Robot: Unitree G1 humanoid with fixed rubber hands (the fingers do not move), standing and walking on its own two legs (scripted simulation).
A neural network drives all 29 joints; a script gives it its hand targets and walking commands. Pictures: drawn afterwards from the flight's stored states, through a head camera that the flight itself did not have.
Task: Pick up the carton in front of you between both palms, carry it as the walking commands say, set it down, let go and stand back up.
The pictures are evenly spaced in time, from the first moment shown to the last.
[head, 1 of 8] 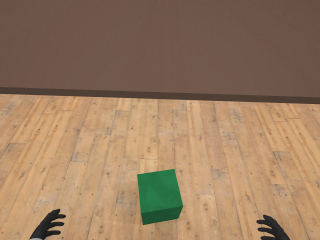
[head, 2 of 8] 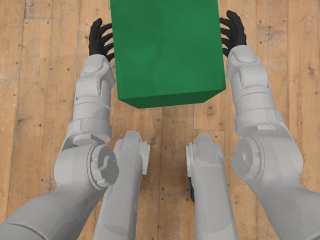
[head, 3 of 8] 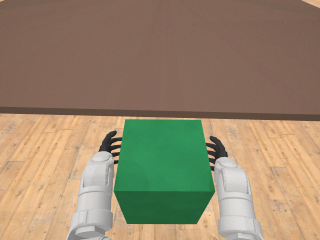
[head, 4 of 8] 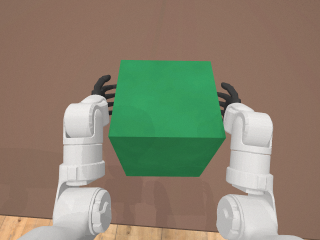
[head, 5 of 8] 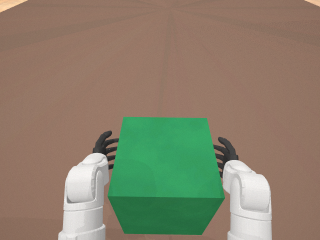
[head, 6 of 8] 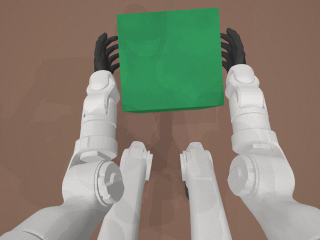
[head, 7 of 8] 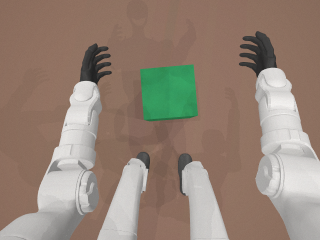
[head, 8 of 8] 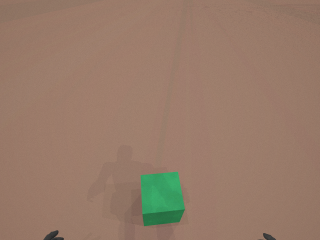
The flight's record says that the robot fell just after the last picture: no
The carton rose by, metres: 0.84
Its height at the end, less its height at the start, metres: +0.09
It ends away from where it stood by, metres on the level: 2.60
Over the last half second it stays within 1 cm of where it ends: yes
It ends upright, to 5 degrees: yes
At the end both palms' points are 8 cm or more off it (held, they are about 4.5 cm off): yes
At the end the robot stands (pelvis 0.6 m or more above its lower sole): yes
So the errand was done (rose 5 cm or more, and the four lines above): yes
